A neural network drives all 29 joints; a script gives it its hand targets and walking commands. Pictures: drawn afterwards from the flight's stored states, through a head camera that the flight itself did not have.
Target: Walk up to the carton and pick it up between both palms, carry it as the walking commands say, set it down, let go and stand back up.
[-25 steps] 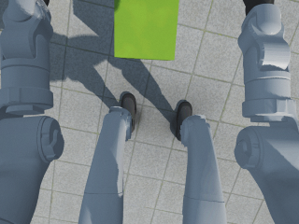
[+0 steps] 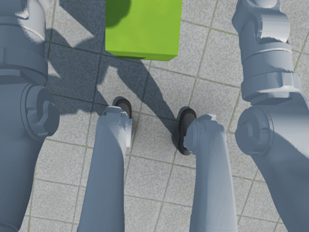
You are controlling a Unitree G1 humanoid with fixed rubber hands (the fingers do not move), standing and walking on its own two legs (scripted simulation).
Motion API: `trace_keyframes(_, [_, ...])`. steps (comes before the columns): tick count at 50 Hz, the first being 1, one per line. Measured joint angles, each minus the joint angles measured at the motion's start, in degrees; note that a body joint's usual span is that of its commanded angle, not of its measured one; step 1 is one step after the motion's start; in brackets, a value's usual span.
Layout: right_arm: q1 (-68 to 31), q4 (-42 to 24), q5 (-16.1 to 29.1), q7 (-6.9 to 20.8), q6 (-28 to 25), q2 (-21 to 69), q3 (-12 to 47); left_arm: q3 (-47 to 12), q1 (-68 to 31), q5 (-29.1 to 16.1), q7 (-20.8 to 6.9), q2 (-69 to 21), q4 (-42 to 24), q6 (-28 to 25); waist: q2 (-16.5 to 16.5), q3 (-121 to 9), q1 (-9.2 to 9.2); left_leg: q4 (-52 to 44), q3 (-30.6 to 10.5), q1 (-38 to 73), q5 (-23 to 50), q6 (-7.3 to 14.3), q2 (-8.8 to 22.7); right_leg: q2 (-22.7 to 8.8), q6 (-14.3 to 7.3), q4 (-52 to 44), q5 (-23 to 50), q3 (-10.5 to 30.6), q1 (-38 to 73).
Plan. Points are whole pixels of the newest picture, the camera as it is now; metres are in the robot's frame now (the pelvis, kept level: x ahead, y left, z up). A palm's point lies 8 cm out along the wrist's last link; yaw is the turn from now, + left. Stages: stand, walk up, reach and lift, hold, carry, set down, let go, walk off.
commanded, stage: reach and lift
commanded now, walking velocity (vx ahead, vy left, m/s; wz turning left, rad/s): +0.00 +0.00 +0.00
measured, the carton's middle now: (144, 23) +0.57 +0.07 -0.43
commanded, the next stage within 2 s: none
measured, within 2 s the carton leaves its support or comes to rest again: neither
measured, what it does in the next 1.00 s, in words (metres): lowers itself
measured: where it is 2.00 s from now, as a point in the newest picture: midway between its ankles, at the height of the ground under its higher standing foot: (154, 135)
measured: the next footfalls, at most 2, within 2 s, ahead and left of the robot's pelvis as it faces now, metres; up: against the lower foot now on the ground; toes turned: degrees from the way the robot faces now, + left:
none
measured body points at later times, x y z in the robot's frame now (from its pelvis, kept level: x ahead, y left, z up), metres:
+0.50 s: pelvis +0.01 +0.01 -0.11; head +0.39 +0.03 +0.12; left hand +0.58 +0.24 -0.28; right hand +0.59 -0.12 -0.28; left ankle +0.15 +0.14 -0.52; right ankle +0.13 -0.15 -0.52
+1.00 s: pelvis +0.02 +0.00 -0.19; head +0.40 +0.01 +0.03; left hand +0.57 +0.23 -0.39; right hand +0.59 -0.13 -0.38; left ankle +0.15 +0.14 -0.52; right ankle +0.13 -0.15 -0.52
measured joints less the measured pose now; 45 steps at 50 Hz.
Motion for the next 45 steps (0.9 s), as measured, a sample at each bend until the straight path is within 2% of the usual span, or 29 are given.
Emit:
trace_keyframes(4, [-3.8,-2.6,2.4,-0.8,0.0,-2.4,1.6,-2.2,-3.8,-1.1,1.8,1.1,-2.5,0.4,0.5,8.9,0.25,5.6,-0.3,-1.0,-1.5,0.1,-0.2,0.3,0.4,5.2,-1.5,0.1,-0.6])
trace_keyframes(9, [1.6,-6.9,9.2,-2.5,2.0,-3.3,7.3,-6.7,2.7,-7.1,4.8,0.7,-9.3,2.6,0.6,8.2,0.51,11.7,-0.4,-6.9,-3.6,0.2,0.0,0.8,0.9,10.8,-3.4,0.4,-6.3])
trace_keyframes(13, [4.8,-9.5,12.0,-3.2,2.1,-4.8,10.8,-8.6,5.8,-10.2,6.5,1.3,-12.3,3.0,0.4,8.0,0.85,16.8,-0.2,-8.8,-6.0,0.4,0.1,1.3,1.3,15.8,-5.7,0.9,-8.1])
trace_keyframes(16, [3.3,-8.0,12.3,-3.0,1.5,-5.9,11.6,-9.5,4.6,-10.9,6.3,2.5,-10.1,2.6,0.6,7.9,0.96,19.9,-0.1,-10.1,-7.2,0.5,-0.1,1.4,1.6,18.9,-7.0,1.3,-9.3])
trace_keyframes(21, [-1.6,0.4,10.7,-0.9,-1.8,-5.6,10.3,-10.2,0.8,-10.4,4.9,3.1,-2.9,-0.1,1.2,7.7,0.87,23.5,0.1,-12.7,-8.1,0.6,-0.5,1.3,2.1,22.6,-8.2,1.8,-11.6])
trace_keyframes(27, [-0.8,5.3,8.9,0.4,-6.4,-3.9,8.2,-10.3,0.3,-9.0,5.3,0.1,0.3,-3.9,1.0,7.8,1.11,27.8,-0.1,-16.3,-8.9,0.5,-0.5,1.8,2.6,26.7,-9.2,2.1,-15.1])
trace_keyframes(35, [0.2,6.9,11.8,-0.2,-8.2,-4.8,11.2,-11.4,1.3,-9.8,7.1,0.1,3.1,-5.9,-0.7,7.9,0.79,33.4,-0.7,-22.0,-9.2,0.0,-0.3,3.0,2.9,32.3,-9.3,2.3,-20.9])
trace_keyframes(45, [-4.7,14.3,15.2,1.0,-10.3,-5.5,15.5,-13.7,0.5,-11.5,5.9,1.7,7.8,-8.4,-0.9,7.9,1.28,37.3,-0.4,-26.9,-9.6,-0.6,0.6,4.7,3.2,36.6,-8.8,3.1,-27.0])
